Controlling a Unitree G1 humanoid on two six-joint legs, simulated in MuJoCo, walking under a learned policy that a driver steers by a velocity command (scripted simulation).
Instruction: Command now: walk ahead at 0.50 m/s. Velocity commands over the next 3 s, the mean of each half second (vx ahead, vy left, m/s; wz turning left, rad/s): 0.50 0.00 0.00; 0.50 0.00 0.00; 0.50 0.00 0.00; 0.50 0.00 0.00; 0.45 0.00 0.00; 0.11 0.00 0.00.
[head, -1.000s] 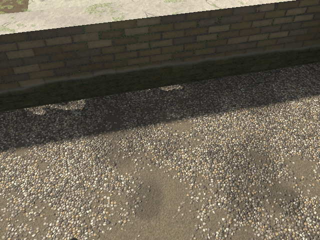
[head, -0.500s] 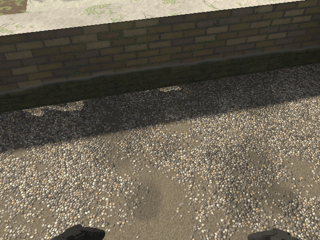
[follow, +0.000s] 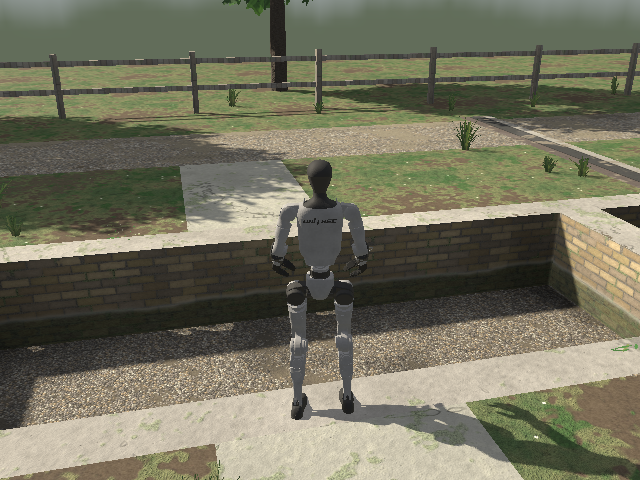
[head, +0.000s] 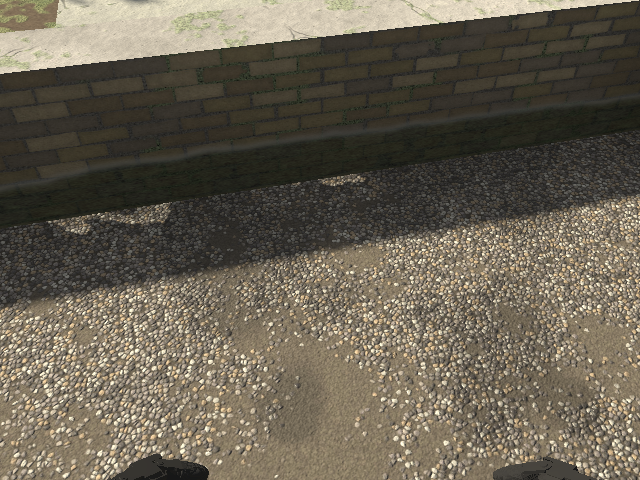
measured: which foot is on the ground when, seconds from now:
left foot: down 0.00-1.00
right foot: down 0.00-1.00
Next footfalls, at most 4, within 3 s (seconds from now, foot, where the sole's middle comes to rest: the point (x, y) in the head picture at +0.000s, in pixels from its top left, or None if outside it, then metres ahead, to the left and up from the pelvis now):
none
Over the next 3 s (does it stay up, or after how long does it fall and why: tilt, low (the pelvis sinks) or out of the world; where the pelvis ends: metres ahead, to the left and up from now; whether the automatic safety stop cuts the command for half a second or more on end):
stays up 0.00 0.01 0.01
